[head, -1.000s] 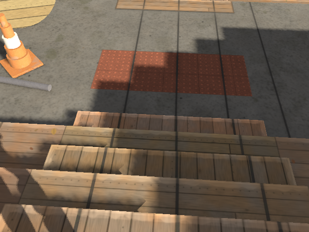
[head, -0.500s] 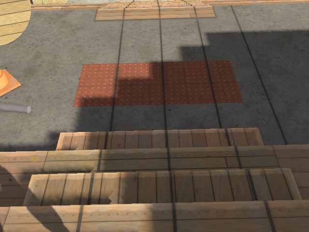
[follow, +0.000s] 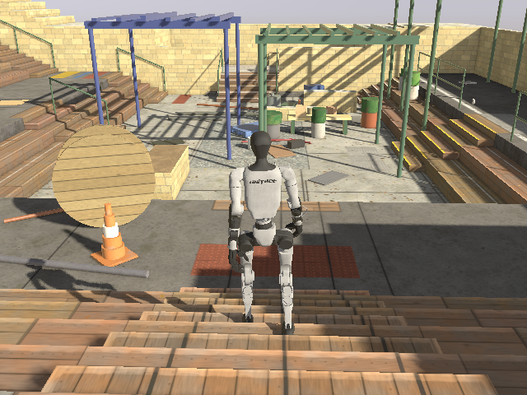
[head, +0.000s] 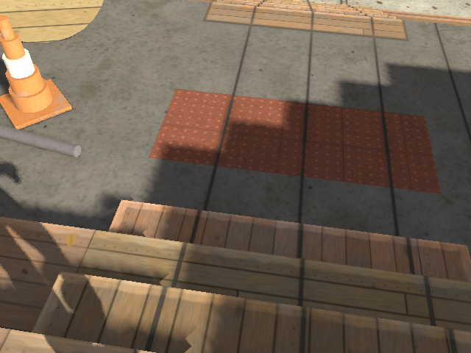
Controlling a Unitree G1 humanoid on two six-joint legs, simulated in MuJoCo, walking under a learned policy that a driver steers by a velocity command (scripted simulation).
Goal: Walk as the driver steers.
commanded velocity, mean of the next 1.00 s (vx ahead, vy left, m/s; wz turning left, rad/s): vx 0.50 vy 0.00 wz -0.01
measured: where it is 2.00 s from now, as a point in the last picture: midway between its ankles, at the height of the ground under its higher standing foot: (289, 272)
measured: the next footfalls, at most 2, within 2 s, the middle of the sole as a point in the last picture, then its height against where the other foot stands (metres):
right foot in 0.54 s outside the picture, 0.14 m lower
left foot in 1.06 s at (227, 329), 0.14 m lower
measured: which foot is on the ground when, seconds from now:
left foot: down 0.00-0.56, up 0.58-1.00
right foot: down 0.00-0.00, up 0.02-0.52, down 0.54-1.00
